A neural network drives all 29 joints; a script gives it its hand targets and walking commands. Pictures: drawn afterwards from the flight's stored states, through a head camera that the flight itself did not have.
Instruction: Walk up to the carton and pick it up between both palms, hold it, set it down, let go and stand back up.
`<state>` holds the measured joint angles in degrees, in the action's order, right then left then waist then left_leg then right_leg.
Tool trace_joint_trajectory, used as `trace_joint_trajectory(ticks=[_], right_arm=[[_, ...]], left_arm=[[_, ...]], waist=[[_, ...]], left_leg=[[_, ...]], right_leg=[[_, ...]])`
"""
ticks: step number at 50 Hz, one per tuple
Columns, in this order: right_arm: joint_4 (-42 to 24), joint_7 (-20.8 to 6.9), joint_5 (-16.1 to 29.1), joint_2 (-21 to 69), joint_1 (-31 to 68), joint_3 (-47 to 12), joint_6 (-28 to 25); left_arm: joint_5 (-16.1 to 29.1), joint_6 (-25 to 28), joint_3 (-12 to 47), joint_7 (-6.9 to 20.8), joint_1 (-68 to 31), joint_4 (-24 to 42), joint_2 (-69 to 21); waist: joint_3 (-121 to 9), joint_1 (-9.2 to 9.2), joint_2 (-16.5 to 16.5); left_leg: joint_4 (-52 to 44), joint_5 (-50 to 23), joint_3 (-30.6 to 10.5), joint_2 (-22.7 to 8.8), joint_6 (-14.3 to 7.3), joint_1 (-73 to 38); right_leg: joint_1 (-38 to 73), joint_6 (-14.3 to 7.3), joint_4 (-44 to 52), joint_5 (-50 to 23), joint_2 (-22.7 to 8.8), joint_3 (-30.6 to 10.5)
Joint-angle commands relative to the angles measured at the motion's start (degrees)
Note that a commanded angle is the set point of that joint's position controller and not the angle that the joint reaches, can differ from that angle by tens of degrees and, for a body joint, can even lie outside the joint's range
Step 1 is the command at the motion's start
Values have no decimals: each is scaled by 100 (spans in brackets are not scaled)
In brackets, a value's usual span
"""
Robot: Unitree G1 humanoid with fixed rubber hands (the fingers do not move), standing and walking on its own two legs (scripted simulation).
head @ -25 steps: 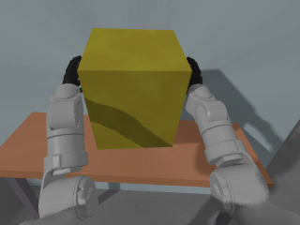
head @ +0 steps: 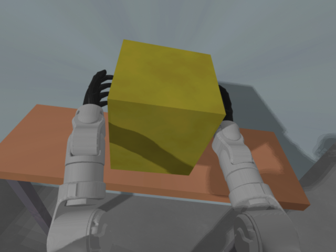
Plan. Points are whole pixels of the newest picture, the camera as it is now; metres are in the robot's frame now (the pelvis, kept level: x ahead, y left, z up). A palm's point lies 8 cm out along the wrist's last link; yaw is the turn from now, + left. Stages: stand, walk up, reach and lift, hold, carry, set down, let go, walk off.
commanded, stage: set down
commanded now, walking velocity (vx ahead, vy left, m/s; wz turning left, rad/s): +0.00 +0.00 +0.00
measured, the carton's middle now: (159, 113) +0.41 +0.00 +0.16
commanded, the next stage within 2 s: none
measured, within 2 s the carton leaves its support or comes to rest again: neither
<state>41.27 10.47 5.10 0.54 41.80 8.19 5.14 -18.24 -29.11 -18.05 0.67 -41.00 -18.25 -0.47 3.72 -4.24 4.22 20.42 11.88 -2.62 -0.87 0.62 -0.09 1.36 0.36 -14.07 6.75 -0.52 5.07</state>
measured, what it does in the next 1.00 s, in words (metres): stands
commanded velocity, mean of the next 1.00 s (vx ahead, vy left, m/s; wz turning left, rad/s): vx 0.00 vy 0.00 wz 0.00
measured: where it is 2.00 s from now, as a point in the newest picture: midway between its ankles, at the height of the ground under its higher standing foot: outside the picture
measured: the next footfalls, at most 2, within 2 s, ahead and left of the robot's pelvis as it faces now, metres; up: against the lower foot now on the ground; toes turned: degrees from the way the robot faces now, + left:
none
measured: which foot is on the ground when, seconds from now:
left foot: down 0.00-1.00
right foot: down 0.00-1.00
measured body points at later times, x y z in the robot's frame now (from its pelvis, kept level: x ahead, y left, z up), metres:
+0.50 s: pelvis +0.01 +0.00 +0.00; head -0.02 +0.03 +0.45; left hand +0.41 +0.15 +0.16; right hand +0.40 -0.15 +0.15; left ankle +0.00 +0.12 -0.75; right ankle +0.02 -0.12 -0.75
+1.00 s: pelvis +0.01 +0.00 +0.00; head +0.00 +0.03 +0.45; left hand +0.42 +0.15 +0.13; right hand +0.41 -0.15 +0.12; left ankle +0.00 +0.12 -0.75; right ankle +0.02 -0.12 -0.75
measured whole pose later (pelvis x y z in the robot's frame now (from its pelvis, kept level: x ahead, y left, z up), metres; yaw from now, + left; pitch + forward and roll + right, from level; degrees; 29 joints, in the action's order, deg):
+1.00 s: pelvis +0.01 +0.00 +0.00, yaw -1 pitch -4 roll -1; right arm 51.2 6.9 -6.2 3.2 41.4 19.0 -1.4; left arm -17.6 -17.3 -21.5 -0.7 -39.7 -34.2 -2.1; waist 1.8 -1.0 2.7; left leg 18.2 11.2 -1.2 -1.0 0.7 2.6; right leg -2.7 0.4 -13.7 6.6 -0.4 3.7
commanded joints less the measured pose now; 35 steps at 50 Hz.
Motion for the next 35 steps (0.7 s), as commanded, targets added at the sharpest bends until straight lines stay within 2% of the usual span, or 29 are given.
trace_joint_trajectory(ticks=[1,3,6,11,14,18,22,27,30,35], right_arm=[[-1401,-707,-87,2346,4696,-1443,-614],[-1145,-744,-128,2300,4534,-1282,-588],[-902,-785,-258,2266,4315,-1136,-532],[-1177,-774,-149,2320,4211,-1382,-695],[-1353,-782,-139,2353,4284,-1529,-802],[-1396,-799,-218,2362,4252,-1534,-847],[-1246,-865,-351,2432,4268,-1372,-897],[-769,-945,-580,2491,4176,-1086,-845],[-554,-973,-701,2554,4080,-971,-816],[-461,-1017,-812,2614,4022,-862,-901]], left_arm=[[597,205,2369,745,-3654,73,-3209],[491,197,2210,766,-3501,-80,-3151],[330,116,1880,864,-3204,-333,-3026],[392,244,1986,906,-3066,21,-3043],[479,385,2213,850,-3152,165,-3141],[597,533,2381,761,-3274,175,-3193],[630,707,2441,685,-3477,34,-3288],[542,815,2112,653,-3448,-481,-3239],[421,842,1862,709,-3354,-689,-3121],[360,980,1649,750,-3286,-888,-3102]], waist=[[-2420,-71,-709],[-2295,-35,-721],[-2038,26,-547],[-2436,8,-550],[-2657,-28,-670],[-2717,-52,-587],[-2775,-17,-711],[-2563,70,-561],[-2391,185,-536],[-2522,245,-432]], left_leg=[[-202,-1547,481,226,254,-339],[-256,-1595,529,217,247,-317],[-325,-1593,560,249,204,-180],[-104,-2530,510,284,263,-455],[13,-2852,469,265,333,-613],[-1,-2597,425,243,343,-597],[-55,-2296,474,236,350,-566],[-201,-1892,521,221,300,-300],[-361,-1567,601,264,223,18],[-334,-1823,636,281,204,45]], right_leg=[[572,78,-6,-413,250,287],[623,99,19,-498,245,258],[837,127,3,-563,252,244],[1041,154,-132,-1427,302,262],[897,145,-142,-1508,320,271],[700,114,-97,-1280,320,277],[495,94,-104,-1057,276,279],[572,110,-65,-963,241,220],[798,147,-79,-883,197,155],[993,189,-157,-1334,208,152]])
